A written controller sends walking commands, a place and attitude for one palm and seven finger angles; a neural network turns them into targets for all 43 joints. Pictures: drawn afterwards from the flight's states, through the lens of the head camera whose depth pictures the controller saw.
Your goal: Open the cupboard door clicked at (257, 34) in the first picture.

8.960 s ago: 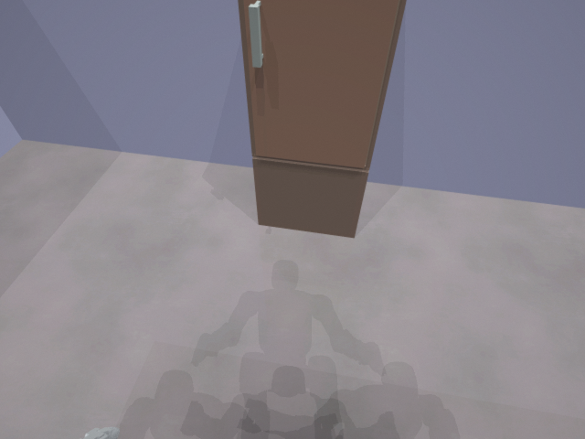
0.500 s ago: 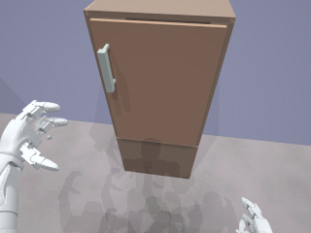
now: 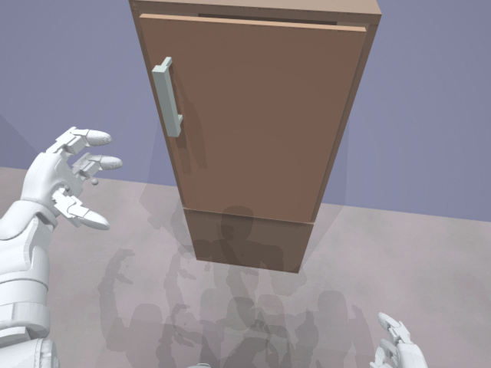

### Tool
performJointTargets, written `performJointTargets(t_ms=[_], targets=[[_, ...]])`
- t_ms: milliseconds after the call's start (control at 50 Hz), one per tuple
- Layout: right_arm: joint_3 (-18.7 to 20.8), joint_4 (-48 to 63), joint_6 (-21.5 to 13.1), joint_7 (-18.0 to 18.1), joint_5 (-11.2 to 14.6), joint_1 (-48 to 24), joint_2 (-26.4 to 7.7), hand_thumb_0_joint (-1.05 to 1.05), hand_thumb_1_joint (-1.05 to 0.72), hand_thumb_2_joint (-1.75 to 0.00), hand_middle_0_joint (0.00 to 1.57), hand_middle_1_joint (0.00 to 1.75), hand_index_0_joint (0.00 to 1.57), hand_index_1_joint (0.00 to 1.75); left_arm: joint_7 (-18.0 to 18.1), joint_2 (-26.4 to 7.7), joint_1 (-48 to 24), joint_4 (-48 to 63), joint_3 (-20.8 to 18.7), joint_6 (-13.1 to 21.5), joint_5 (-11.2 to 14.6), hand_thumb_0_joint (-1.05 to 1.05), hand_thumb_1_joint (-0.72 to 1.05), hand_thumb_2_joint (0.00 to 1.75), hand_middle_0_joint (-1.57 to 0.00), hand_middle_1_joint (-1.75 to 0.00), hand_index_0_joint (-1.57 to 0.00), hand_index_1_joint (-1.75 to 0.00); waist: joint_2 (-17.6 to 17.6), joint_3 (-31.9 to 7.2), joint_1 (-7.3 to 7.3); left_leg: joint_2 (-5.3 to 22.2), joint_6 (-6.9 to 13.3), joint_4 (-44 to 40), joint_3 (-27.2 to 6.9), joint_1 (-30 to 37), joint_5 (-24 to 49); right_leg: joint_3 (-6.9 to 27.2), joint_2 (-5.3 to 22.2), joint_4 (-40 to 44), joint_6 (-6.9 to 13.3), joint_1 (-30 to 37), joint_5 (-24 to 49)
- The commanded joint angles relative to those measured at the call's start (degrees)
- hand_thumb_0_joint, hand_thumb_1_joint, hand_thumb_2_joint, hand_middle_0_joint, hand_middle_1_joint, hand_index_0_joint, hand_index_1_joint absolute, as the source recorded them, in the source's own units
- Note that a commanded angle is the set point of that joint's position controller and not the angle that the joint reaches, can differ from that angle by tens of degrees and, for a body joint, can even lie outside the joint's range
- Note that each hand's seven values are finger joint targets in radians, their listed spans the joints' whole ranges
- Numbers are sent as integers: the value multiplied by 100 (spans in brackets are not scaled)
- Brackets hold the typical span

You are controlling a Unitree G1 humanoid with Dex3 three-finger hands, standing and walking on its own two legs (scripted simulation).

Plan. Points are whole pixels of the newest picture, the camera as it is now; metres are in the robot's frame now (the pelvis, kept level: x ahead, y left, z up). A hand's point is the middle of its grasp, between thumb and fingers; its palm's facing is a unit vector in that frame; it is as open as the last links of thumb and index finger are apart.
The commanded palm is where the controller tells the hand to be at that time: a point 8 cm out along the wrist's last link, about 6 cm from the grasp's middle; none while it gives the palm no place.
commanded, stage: move the hooked fingers beside the handle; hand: left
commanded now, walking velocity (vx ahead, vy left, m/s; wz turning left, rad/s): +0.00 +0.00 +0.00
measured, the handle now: (171, 98) +0.60 +0.20 +0.12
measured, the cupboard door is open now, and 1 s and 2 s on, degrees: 0 0 0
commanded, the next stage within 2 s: none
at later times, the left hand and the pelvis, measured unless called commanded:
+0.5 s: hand (115, 144) +0.43 +0.26 +0.13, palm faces -0.07 -1.00 +0.00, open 14.0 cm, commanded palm +0.42 +0.32 +0.13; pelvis +0.01 +0.00 -0.01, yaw -2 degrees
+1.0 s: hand (133, 117) +0.51 +0.25 +0.13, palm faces -0.07 -1.00 -0.01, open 14.0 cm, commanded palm +0.51 +0.31 +0.12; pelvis +0.01 +0.01 -0.02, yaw -3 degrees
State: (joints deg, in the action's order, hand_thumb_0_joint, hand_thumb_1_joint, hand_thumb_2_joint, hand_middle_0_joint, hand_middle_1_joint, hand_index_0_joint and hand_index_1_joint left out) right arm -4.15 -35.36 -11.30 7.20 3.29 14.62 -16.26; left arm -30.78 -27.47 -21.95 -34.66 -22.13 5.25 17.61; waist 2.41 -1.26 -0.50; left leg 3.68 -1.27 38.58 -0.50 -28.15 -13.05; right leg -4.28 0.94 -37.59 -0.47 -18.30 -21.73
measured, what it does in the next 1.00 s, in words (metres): stands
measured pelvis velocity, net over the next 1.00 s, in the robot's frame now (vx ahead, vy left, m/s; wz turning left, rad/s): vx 0.01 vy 0.01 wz -0.05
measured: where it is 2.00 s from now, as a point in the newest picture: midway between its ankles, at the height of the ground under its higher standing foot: outside the picture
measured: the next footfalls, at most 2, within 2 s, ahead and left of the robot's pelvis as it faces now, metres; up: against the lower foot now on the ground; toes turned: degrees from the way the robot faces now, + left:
none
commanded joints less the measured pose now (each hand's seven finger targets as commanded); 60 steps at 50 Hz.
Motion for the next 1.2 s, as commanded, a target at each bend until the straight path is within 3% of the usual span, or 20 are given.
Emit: performJointTargets(t_ms=[0,120,220,300,400,460,540,600,620,740,800,820,840,940,960,1000,1040,1060,1140,1180], targets=[[418,722,-141,28,7,-74,-882,0,-90,-90,20,30,20,30,63,-1974,-2261,614,-693,375,43,0,-50,30,-30,-120,-30,-120,291,-1554,77,-327,252,-383,-41,1461,313,182,-255,605,129,-652,1112],[479,785,39,-59,5,130,-915,0,-90,-90,20,30,20,30,17,-1992,-2529,372,-652,576,11,0,-50,30,-30,-120,-30,-120,177,-1702,117,-324,285,-233,9,1358,591,181,-308,437,138,-641,1446],[523,665,167,-50,6,339,-991,0,-90,-90,20,30,20,30,-14,-2142,-3150,-76,-601,662,-57,0,-50,30,-30,-120,-30,-120,97,-1645,285,-306,319,-142,8,1249,447,219,-328,425,112,-935,1307],[553,529,283,-56,-14,531,-1042,0,-90,-90,20,30,20,30,-16,-2459,-3634,-550,-750,761,-176,0,-50,30,-30,-120,-30,-120,236,-1760,355,-289,310,-50,-27,1211,489,216,-323,350,112,-1092,1329],[587,462,382,-75,-38,711,-1063,0,-90,-90,20,30,20,30,-78,-2517,-4061,-841,-659,961,-290,0,-50,30,-30,-120,-30,-120,550,-2136,401,-277,302,110,-40,1345,698,220,-338,203,128,-1230,1487],[587,409,478,-90,-39,817,-1099,0,-90,-90,20,30,20,30,-97,-2678,-4092,-1326,-770,946,-302,0,-50,30,-30,-120,-30,-120,256,-2022,438,-258,325,158,-36,1114,676,211,-353,175,109,-1272,1525],[595,392,589,-96,-55,939,-1116,0,-90,-90,20,30,20,30,-76,-2783,-4608,-1529,-682,977,-441,0,-50,30,-30,-120,-30,-120,351,-2106,544,-249,338,230,-35,1013,620,223,-347,103,91,-1453,1442],[612,367,641,-122,-80,1038,-1114,0,-90,-90,20,30,20,30,-8,-2704,-4914,-1478,-569,1090,-536,0,-50,30,-30,-120,-30,-120,585,-2301,617,-207,303,288,-116,1282,741,176,-373,29,115,-1694,1376],[614,340,660,-112,-87,1085,-1098,0,-90,-90,20,30,20,30,13,-2631,-4981,-1554,-536,1120,-510,0,-50,30,-30,-120,-30,-120,398,-2300,667,-204,332,332,-106,1245,806,176,-395,17,120,-1675,1426],[593,253,831,-123,-98,1259,-1169,0,-90,-90,20,30,20,30,104,-3276,-5301,-2200,-851,1051,-732,0,-50,30,-30,-120,-30,-120,395,-2355,719,-187,344,443,-77,862,721,225,-376,-45,69,-1726,1431],[597,264,904,-142,-110,1341,-1163,0,-90,-90,20,30,20,30,124,-3321,-5499,-2176,-775,1103,-861,0,-50,30,-30,-120,-30,-120,638,-2509,765,-175,327,517,-101,1002,876,214,-388,-103,76,-1850,1489],[597,258,919,-143,-130,1395,-1150,0,-90,-90,20,30,20,30,120,-3236,-5596,-2145,-746,1154,-810,0,-50,30,-30,-120,-30,-120,470,-2598,814,-168,351,559,-99,1015,992,211,-417,-128,82,-1790,1596],[604,240,952,-142,-115,1425,-1181,0,-90,-90,20,30,20,30,110,-3440,-5564,-2308,-891,1152,-823,0,-50,30,-30,-120,-30,-120,484,-2628,796,-155,340,584,-106,987,977,224,-417,-122,64,-1822,1586],[596,151,1058,-127,-132,1565,-1191,0,-90,-90,20,30,20,30,86,-3297,-6093,-2511,-588,1080,-934,0,-50,30,-30,-120,-30,-120,719,-2514,1031,-122,344,645,-132,1009,914,210,-423,-99,45,-2210,1420],[588,141,1093,-116,-127,1623,-1231,0,-90,-90,20,30,20,30,98,-3604,-5986,-2724,-806,1036,-967,0,-50,30,-30,-120,-30,-120,567,-2467,978,-116,346,658,-148,841,823,206,-422,-94,47,-2181,1327],[559,140,1131,-98,-120,1668,-1232,0,-90,-90,20,30,20,30,92,-3654,-6160,-2960,-722,953,-1031,0,-50,30,-30,-120,-30,-120,453,-2351,1084,-119,375,690,-128,610,746,232,-422,-94,23,-2192,1318],[553,113,1140,-90,-150,1744,-1222,0,-90,-90,20,30,20,30,126,-3670,-6490,-2748,-638,1027,-1099,0,-50,30,-30,-120,-30,-120,779,-2601,1130,-98,355,748,-158,833,926,234,-420,-141,30,-2284,1386],[558,107,1159,-96,-176,1813,-1228,0,-90,-90,20,30,20,30,160,-3849,-6432,-2721,-800,1055,-1143,0,-50,30,-30,-120,-30,-120,918,-2777,1056,-87,339,790,-190,964,1102,217,-431,-178,53,-2292,1450],[522,88,1239,-94,-179,1896,-1247,0,-90,-90,20,30,20,30,129,-4003,-6639,-3051,-817,998,-1184,0,-50,30,-30,-120,-30,-120,655,-2737,1216,-67,375,896,-154,726,1104,224,-459,-179,2,-2304,1532],[489,117,1273,-88,-184,1946,-1252,0,-90,-90,20,30,20,30,105,-4244,-6647,-3152,-886,937,-1286,0,-50,30,-30,-120,-30,-120,863,-2730,1180,-76,378,950,-125,606,1158,239,-454,-211,10,-2274,1606]])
